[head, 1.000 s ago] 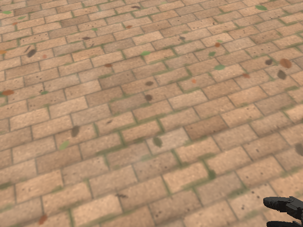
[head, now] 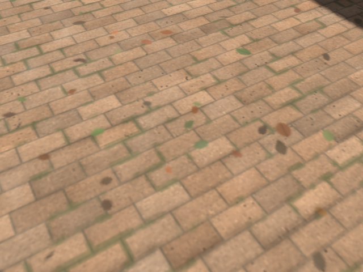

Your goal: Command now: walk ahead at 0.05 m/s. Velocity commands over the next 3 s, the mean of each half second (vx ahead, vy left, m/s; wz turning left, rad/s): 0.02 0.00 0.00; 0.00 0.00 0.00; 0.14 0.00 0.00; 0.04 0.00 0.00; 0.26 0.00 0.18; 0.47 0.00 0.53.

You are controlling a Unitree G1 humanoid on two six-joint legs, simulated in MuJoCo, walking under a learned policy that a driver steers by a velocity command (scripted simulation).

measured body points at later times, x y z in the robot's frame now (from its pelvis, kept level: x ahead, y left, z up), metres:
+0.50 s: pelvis +0.02 +0.01 +0.00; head +0.03 +0.01 +0.45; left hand +0.06 +0.28 -0.15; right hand +0.13 -0.25 -0.13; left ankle +0.05 +0.12 -0.74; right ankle -0.03 -0.11 -0.74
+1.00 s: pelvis +0.01 +0.01 +0.00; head +0.02 +0.01 +0.45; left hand +0.00 +0.26 -0.16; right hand +0.08 -0.24 -0.15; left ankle +0.05 +0.13 -0.74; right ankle -0.03 -0.11 -0.74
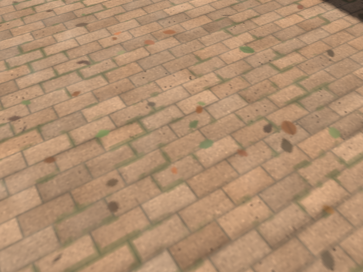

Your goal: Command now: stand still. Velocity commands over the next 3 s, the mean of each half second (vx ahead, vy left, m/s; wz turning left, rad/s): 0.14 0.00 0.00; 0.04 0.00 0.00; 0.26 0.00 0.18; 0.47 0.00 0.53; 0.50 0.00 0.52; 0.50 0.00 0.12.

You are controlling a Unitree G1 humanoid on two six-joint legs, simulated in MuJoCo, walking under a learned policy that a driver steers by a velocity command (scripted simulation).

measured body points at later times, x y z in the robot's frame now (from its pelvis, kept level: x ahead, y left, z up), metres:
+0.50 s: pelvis +0.08 +0.04 +0.00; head +0.10 +0.05 +0.45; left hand +0.11 +0.29 -0.15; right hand +0.11 -0.21 -0.14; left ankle +0.06 +0.12 -0.74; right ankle +0.02 -0.10 -0.67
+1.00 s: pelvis +0.12 +0.02 +0.00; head +0.14 +0.02 +0.45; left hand +0.18 +0.27 -0.15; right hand +0.14 -0.22 -0.15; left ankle +0.06 +0.12 -0.74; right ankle +0.12 -0.10 -0.74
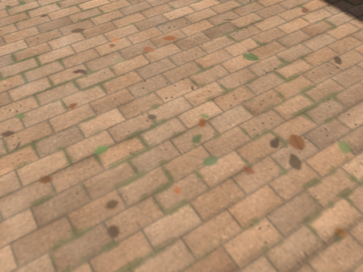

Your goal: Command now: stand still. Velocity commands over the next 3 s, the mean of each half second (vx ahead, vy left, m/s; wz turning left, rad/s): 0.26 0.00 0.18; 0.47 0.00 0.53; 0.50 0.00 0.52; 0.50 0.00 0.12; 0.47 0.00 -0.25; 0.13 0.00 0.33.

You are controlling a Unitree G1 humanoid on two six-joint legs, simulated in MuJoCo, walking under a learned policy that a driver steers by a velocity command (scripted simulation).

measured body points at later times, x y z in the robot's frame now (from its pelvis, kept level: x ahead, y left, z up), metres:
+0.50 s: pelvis +0.10 -0.07 +0.00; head +0.11 -0.08 +0.45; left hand +0.10 +0.20 -0.13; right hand +0.17 -0.33 -0.15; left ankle +0.02 +0.08 -0.64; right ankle +0.10 -0.16 -0.74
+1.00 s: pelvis +0.34 +0.03 -0.01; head +0.37 +0.05 +0.43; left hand +0.29 +0.31 -0.14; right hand +0.57 -0.15 -0.13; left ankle +0.38 +0.11 -0.74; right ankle +0.26 -0.17 -0.62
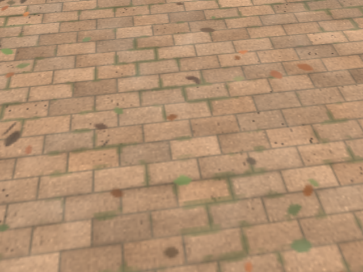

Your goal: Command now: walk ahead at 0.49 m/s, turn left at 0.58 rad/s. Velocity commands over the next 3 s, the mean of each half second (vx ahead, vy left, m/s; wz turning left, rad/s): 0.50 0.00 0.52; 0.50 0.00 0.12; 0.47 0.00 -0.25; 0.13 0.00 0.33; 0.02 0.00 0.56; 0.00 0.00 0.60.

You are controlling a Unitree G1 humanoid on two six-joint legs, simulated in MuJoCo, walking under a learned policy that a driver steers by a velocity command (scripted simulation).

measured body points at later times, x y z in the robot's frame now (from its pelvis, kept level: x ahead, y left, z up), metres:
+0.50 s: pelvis +0.29 -0.04 +0.01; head +0.32 -0.03 +0.46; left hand +0.39 +0.25 -0.09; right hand +0.41 -0.30 -0.12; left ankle +0.14 +0.05 -0.63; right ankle +0.38 -0.13 -0.72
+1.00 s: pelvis +0.52 +0.08 +0.01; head +0.54 +0.11 +0.46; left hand +0.48 +0.36 -0.13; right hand +0.77 -0.11 -0.07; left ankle +0.55 +0.19 -0.72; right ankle +0.45 -0.09 -0.64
